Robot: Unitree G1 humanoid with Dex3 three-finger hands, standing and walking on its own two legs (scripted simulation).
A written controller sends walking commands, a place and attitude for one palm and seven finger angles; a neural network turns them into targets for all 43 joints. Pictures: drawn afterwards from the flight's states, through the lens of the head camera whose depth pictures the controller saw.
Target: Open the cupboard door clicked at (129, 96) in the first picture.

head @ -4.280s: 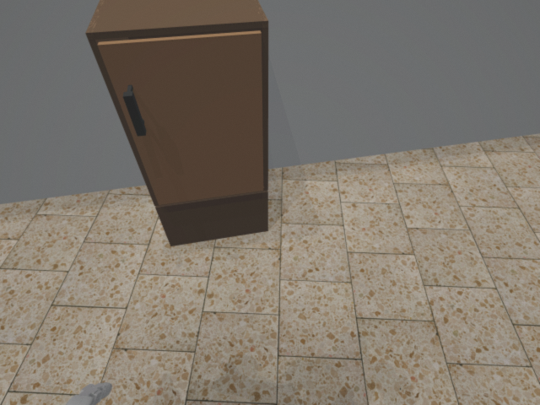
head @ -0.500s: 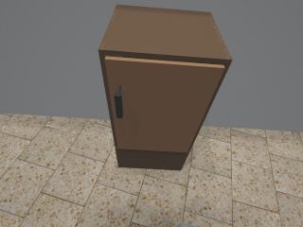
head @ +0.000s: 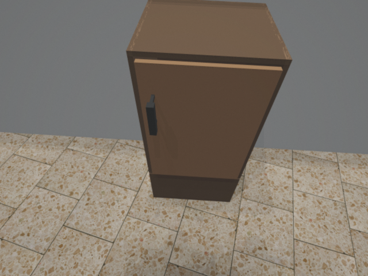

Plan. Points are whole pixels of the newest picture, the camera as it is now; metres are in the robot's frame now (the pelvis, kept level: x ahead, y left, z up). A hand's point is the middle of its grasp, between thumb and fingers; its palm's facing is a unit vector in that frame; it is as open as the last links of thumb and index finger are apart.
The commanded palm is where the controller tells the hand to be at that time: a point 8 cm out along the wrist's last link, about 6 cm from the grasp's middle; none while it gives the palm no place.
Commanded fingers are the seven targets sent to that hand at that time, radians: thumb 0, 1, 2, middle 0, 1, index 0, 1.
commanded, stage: come to a stop and stand still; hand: left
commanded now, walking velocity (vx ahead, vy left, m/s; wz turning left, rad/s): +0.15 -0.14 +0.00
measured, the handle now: (153, 115) +0.57 +0.15 -0.03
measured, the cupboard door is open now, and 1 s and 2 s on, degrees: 0 0 0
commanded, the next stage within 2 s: look again from close up in 0.32 s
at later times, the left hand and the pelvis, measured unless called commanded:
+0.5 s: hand out of the picture +0.01 +0.18 -0.17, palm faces -0.07 -0.98 -0.21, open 7.4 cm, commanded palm none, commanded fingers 0.00 0.90 0.90 -0.20 -0.30 -0.20 -0.30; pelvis +0.00 -0.01 +0.00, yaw -3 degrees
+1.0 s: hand out of the picture +0.01 +0.17 -0.16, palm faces +0.02 -0.98 -0.22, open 7.3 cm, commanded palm none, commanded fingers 0.00 0.90 0.90 -0.20 -0.30 -0.20 -0.30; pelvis -0.02 -0.02 +0.01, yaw -1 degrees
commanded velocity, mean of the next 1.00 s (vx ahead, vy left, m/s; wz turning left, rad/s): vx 0.02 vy -0.06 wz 0.00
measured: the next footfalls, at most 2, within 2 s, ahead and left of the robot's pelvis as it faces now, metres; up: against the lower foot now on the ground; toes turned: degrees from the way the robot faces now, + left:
left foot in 0.02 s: +0.02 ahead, +0.12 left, +0.00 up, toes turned +2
right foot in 0.50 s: +0.06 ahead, -0.14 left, +0.00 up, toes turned -4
